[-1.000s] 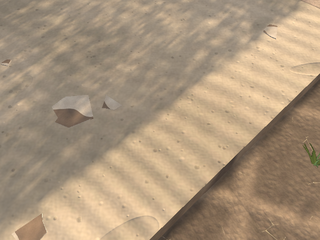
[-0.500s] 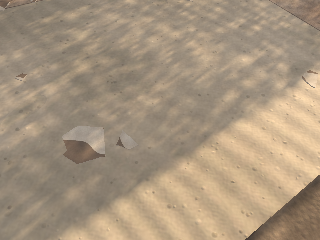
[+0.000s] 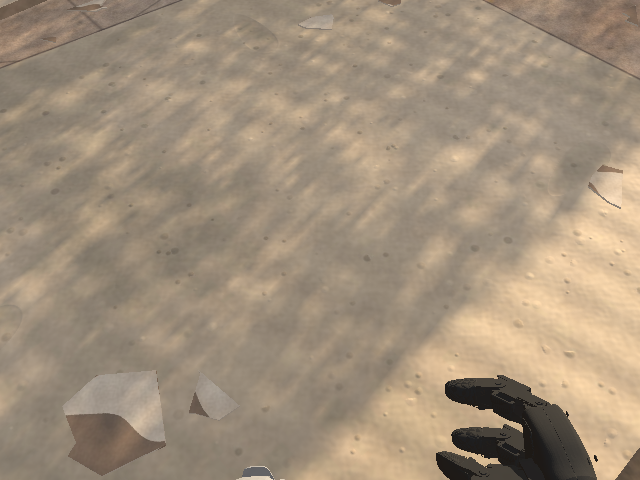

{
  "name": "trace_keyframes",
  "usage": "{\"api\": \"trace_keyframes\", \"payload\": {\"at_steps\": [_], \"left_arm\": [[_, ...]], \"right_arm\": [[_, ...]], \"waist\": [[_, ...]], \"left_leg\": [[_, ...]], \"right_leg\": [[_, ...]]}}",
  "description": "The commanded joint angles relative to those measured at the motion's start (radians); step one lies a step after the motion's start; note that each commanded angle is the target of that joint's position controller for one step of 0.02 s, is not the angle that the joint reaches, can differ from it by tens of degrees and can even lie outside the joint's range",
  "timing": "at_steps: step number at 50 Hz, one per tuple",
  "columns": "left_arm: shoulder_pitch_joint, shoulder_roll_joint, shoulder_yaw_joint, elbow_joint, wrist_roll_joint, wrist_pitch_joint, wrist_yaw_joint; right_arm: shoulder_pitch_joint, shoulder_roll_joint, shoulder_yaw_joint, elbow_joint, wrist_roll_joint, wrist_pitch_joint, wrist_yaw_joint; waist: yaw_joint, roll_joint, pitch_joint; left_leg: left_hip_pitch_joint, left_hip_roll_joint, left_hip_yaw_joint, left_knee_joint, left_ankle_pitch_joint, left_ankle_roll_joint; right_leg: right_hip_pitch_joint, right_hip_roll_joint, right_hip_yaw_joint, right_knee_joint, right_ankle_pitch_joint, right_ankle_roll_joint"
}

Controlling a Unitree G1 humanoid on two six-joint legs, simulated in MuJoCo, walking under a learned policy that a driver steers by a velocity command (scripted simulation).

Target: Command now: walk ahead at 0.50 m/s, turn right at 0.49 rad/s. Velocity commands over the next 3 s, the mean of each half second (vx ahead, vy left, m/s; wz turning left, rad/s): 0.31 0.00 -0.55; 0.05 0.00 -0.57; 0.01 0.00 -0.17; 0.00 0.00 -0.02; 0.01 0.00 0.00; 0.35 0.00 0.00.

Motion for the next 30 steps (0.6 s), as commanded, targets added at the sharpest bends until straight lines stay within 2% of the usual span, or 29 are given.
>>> {"api": "trace_keyframes", "payload": {"at_steps": [1,2,3,4,5,6,7,8,9,10,11,12,13,14,15,16,18,19,20,21,24,25,26,27,28,29,30], "left_arm": [[-0.151,0.302,0.074,-0.138,0.065,-0.058,-0.092],[-0.133,0.317,0.083,-0.138,0.051,-0.052,-0.104],[-0.099,0.31,0.09,-0.134,0.051,-0.043,-0.108],[-0.054,0.25,0.08,-0.136,0.068,-0.043,-0.101],[0.111,0.087,0.033,-0.168,0.098,-0.048,-0.088],[0.057,0.11,0.038,-0.183,0.083,-0.038,-0.092],[-0.111,0.144,0.059,-0.219,0.032,-0.034,-0.092],[-0.161,0.158,0.061,-0.225,0.006,-0.035,-0.06],[-0.167,0.12,0.042,-0.239,0.025,-0.036,-0.031],[-0.198,0.094,0.022,-0.261,0.047,-0.034,-0.026],[-0.234,0.075,0.011,-0.288,0.06,-0.03,-0.031],[-0.26,0.064,0.005,-0.305,0.056,-0.024,-0.037],[-0.283,0.072,0.006,-0.315,0.037,-0.025,-0.054],[-0.294,0.084,0.006,-0.31,0.029,-0.026,-0.069],[-0.289,0.085,0.006,-0.307,0.019,-0.028,-0.088],[-0.298,0.093,0.007,-0.304,0.015,-0.028,-0.1],[-0.373,0.113,0.011,-0.327,0.011,-0.029,-0.111],[-0.393,0.121,0.012,-0.337,0.003,-0.025,-0.109],[-0.396,0.128,0.012,-0.337,0.0,-0.02,-0.103],[-0.391,0.137,0.016,-0.33,0.005,-0.014,-0.095],[-0.399,0.164,0.031,-0.321,0.02,-0.009,-0.072],[-0.506,0.184,0.061,-0.381,-0.085,0.032,-0.035],[-0.479,0.176,0.061,-0.387,-0.089,0.048,-0.023],[-0.396,0.181,0.075,-0.372,-0.076,0.055,-0.015],[-0.287,0.252,0.108,-0.358,-0.058,0.06,0.002],[-0.234,0.378,0.14,-0.361,-0.035,0.071,0.021],[-0.259,0.394,0.126,-0.404,0.012,0.064,0.015]], "right_arm": [[0.023,-0.135,-0.018,-0.042,-0.007,0.041,0.065],[0.051,-0.166,-0.029,-0.022,-0.006,0.043,0.062],[0.105,-0.187,-0.045,0.0,0.019,0.029,0.047],[0.256,-0.212,-0.06,0.057,0.031,0.0,0.025],[0.425,-0.242,-0.071,0.105,0.029,-0.041,0.004],[0.61,-0.264,-0.082,0.149,0.0,-0.051,-0.011],[0.582,-0.288,-0.082,0.196,-0.028,-0.085,-0.012],[0.396,-0.24,-0.077,0.201,-0.011,-0.1,-0.004],[0.299,-0.149,-0.054,0.223,0.007,-0.111,0.002],[0.252,-0.059,-0.036,0.237,0.026,-0.121,-0.003],[0.199,-0.022,-0.027,0.238,0.032,-0.129,-0.017],[0.159,-0.034,-0.037,0.245,0.034,-0.139,-0.037],[0.151,-0.111,-0.069,0.247,0.036,-0.146,-0.052],[0.15,-0.167,-0.091,0.252,0.019,-0.149,-0.064],[0.137,-0.209,-0.106,0.252,-0.001,-0.154,-0.066],[0.135,-0.246,-0.12,0.252,-0.012,-0.156,-0.069],[0.205,-0.309,-0.151,0.266,-0.014,-0.158,-0.063],[0.229,-0.339,-0.167,0.272,-0.015,-0.159,-0.055],[0.236,-0.35,-0.178,0.271,-0.019,-0.163,-0.046],[0.231,-0.351,-0.185,0.265,-0.022,-0.164,-0.039],[0.207,-0.336,-0.195,0.237,-0.015,-0.151,-0.041],[0.217,-0.359,-0.203,0.258,0.117,-0.08,-0.05],[0.238,-0.352,-0.2,0.253,0.13,-0.044,-0.057],[0.241,-0.344,-0.2,0.248,0.119,-0.022,-0.062],[0.253,-0.329,-0.197,0.235,0.094,-0.015,-0.059],[0.206,-0.248,-0.171,0.176,0.028,-0.023,-0.056],[0.246,-0.225,-0.149,0.14,0.024,-0.041,-0.044]], "waist": [[-0.127,-0.156,-0.062],[-0.138,-0.124,-0.097],[-0.144,-0.129,-0.149],[-0.159,-0.091,-0.283],[-0.134,0.203,-0.568],[-0.236,0.294,-0.558],[-0.203,0.204,-0.265],[-0.128,0.135,-0.116],[-0.067,0.062,-0.13],[-0.037,-0.014,-0.147],[0.004,-0.016,-0.133],[0.017,0.014,-0.117],[0.003,0.038,-0.124],[-0.013,0.042,-0.133],[-0.009,0.039,-0.119],[-0.015,0.025,-0.101],[-0.05,0.034,-0.067],[-0.053,0.036,-0.054],[-0.053,0.039,-0.05],[-0.051,0.051,-0.052],[-0.057,0.072,-0.044],[-0.079,0.097,-0.03],[-0.068,0.1,-0.056],[-0.032,0.097,-0.087],[0.018,0.032,-0.138],[0.009,-0.209,-0.152],[-0.023,-0.244,-0.35]], "left_leg": [[0.36,-0.059,-0.003,-0.238,-0.01,0.004],[0.369,-0.095,0.017,-0.342,0.012,0.01],[0.457,-0.119,0.028,-0.453,0.063,0.034],[0.73,-0.097,-0.056,-0.477,0.151,0.104],[1.223,0.157,-0.518,-0.606,0.25,0.364],[1.349,0.325,-0.939,-0.814,0.11,0.462],[1.08,0.322,-0.89,-0.886,-0.113,0.341],[0.853,0.315,-0.711,-0.893,-0.116,0.287],[0.778,0.3,-0.535,-0.883,0.162,0.262],[0.759,0.288,-0.412,-0.886,0.441,0.238],[0.726,0.268,-0.329,-0.915,0.545,0.206],[0.702,0.243,-0.264,-0.951,0.549,0.185],[0.722,0.201,-0.17,-0.981,0.559,0.185],[0.712,0.166,-0.089,-1.014,0.534,0.178],[0.682,0.151,-0.006,-1.039,0.55,0.159],[0.648,0.124,0.068,-1.058,0.548,0.138],[0.712,0.172,0.082,-1.068,0.716,0.156],[0.787,0.21,0.073,-1.062,0.778,0.169],[0.859,0.239,0.069,-1.051,0.811,0.177],[0.918,0.261,0.07,-1.041,0.817,0.181],[1.026,0.287,0.092,-1.004,0.767,0.164],[1.036,0.218,0.13,-0.887,0.844,0.089],[1.038,0.205,0.147,-0.807,0.907,0.066],[1.005,0.178,0.168,-0.695,0.897,0.034],[0.862,0.124,0.174,-0.51,0.705,-0.025],[0.526,0.019,0.176,-0.195,-0.08,-0.095],[0.315,-0.098,-0.039,0.086,-0.404,-0.125]], "right_leg": [[-0.131,-0.283,0.116,-0.026,0.979,-0.192],[-0.039,-0.296,0.109,0.042,1.129,-0.179],[0.039,-0.295,0.092,0.145,1.32,-0.16],[-0.015,-0.242,0.071,0.373,1.376,-0.105],[-0.366,-0.079,0.078,0.68,0.799,-0.034],[-0.69,0.101,0.149,1.082,-0.117,0.004],[-0.87,0.045,0.184,1.403,-0.037,-0.003],[-0.879,-0.008,0.142,1.458,0.016,-0.007],[-0.813,-0.048,0.088,1.426,-0.005,-0.007],[-0.759,-0.095,0.051,1.402,-0.068,0.002],[-0.721,-0.143,0.033,1.319,-0.159,0.025],[-0.706,-0.169,0.026,1.24,-0.24,0.049],[-0.7,-0.164,-0.016,1.166,-0.253,0.086],[-0.665,-0.159,-0.047,1.112,-0.181,0.112],[-0.614,-0.167,-0.08,1.001,-0.104,0.13],[-0.537,-0.163,-0.118,0.875,-0.053,0.139],[-0.505,-0.143,-0.132,0.739,0.038,0.126],[-0.53,-0.146,-0.103,0.666,0.065,0.111],[-0.552,-0.145,-0.084,0.61,0.094,0.097],[-0.569,-0.142,-0.072,0.573,0.116,0.087],[-0.571,-0.123,-0.079,0.496,0.094,0.059],[-0.569,-0.06,-0.192,0.442,0.064,0.04],[-0.505,-0.018,-0.223,0.371,0.084,0.021],[-0.386,0.016,-0.233,0.275,0.157,-0.007],[-0.18,-0.02,-0.124,0.231,0.409,-0.057],[0.037,-0.245,0.182,0.291,0.986,-0.151],[0.205,-0.448,0.529,0.256,0.97,-0.379]]}}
